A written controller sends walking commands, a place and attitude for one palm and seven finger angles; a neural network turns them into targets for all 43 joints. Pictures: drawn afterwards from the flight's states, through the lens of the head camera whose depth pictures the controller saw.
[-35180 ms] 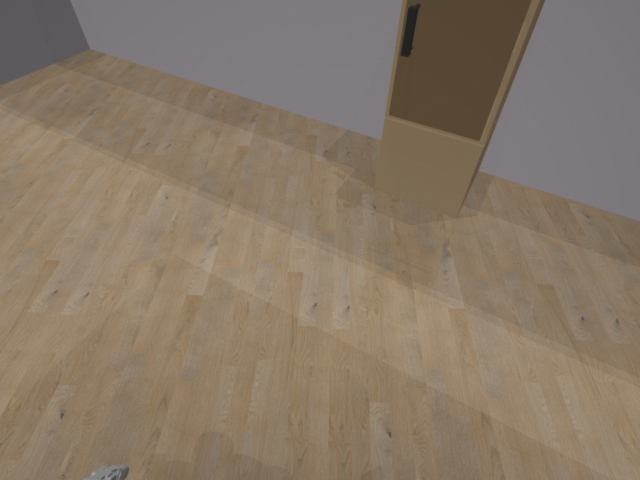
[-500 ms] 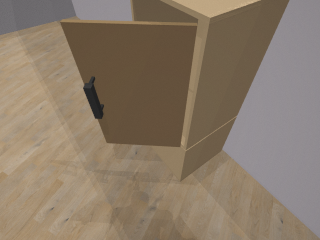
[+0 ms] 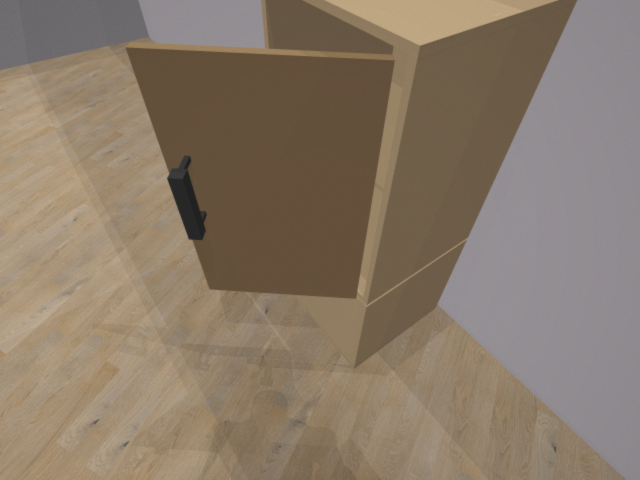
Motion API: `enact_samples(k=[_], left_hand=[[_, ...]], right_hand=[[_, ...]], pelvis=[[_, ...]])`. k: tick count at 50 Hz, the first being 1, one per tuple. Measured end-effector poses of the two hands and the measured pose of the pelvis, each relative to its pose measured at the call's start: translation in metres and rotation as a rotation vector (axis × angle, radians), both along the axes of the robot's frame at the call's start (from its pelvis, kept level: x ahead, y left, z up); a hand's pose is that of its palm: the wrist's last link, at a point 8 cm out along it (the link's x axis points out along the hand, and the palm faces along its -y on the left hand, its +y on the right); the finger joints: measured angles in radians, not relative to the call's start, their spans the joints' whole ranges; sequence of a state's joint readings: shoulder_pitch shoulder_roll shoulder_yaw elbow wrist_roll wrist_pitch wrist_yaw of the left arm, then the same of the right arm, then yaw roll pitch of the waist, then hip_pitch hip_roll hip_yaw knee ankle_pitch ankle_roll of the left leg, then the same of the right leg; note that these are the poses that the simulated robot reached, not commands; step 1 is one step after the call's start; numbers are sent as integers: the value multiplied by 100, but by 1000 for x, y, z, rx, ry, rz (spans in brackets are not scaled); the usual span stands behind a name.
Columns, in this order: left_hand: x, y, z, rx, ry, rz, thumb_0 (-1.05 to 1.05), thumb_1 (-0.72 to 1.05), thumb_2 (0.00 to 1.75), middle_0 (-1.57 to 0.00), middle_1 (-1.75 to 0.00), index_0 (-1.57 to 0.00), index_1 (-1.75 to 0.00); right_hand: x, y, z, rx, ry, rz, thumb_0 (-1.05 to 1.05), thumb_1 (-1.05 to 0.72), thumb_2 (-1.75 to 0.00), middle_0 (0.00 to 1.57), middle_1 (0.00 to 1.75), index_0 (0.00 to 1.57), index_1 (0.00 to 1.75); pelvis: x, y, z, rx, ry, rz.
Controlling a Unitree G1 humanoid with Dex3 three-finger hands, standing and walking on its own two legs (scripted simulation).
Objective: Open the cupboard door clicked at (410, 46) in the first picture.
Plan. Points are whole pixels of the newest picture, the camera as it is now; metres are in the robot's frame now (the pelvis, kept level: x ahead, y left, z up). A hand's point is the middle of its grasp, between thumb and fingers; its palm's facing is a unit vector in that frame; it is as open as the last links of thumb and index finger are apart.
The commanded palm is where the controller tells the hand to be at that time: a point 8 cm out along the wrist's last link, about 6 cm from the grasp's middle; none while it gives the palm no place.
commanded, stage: shuffle to correct the standing spot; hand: left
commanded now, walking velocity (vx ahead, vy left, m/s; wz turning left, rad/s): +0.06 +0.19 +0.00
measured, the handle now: (191, 198) +0.56 +0.27 -0.01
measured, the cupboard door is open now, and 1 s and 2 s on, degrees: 50 50 50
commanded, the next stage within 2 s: come to a stop and stand still in 0.24 s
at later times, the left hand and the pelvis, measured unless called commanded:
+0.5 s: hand out of the picture +0.03 +0.22 -0.18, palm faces +0.03 -0.97 -0.25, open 7.4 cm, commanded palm none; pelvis +0.02 +0.03 -0.01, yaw -1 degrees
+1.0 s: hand out of the picture +0.05 +0.19 -0.17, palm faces +0.01 -0.98 -0.20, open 7.3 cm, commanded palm none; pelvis +0.03 +0.01 +0.00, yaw -1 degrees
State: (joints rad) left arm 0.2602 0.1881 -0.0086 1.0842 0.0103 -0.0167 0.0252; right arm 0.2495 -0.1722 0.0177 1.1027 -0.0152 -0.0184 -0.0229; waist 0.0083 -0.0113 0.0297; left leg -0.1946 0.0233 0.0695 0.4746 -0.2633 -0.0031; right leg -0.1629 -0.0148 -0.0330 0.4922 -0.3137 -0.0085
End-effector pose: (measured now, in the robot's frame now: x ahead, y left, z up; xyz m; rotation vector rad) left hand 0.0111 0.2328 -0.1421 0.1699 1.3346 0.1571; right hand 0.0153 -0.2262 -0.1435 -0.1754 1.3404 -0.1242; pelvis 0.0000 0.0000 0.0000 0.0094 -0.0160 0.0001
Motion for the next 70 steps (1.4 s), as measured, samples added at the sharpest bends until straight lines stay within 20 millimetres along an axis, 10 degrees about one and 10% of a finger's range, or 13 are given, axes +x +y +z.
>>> enact_samples(k=[21, 40, 70], left_hand=[[1, 41, -9, 27, 65, 32, 0, 91, 90, -20, -30, -20, -29], [49, 16, 1, -4, -25, -16, 0, 92, 90, -20, -30, -20, -29], [-12, -16, 1, -30, 69, 35, 0, 91, 90, -20, -30, -20, -29]], right_hand=[[19, 30, -6, -7, -10, 0, 0, -91, -89, 20, 30, 20, 30], [23, 22, 1, -5, 19, -23, 0, -92, -89, 20, 30, 20, 30], [8, 3, 2, 4, 46, -4, 0, -91, -89, 20, 30, 20, 30]], pelvis=[[11, 32, -10, 19, 23, -23], [30, 20, 2, 5, 14, -18], [18, -3, 5, 6, 1, -4]])
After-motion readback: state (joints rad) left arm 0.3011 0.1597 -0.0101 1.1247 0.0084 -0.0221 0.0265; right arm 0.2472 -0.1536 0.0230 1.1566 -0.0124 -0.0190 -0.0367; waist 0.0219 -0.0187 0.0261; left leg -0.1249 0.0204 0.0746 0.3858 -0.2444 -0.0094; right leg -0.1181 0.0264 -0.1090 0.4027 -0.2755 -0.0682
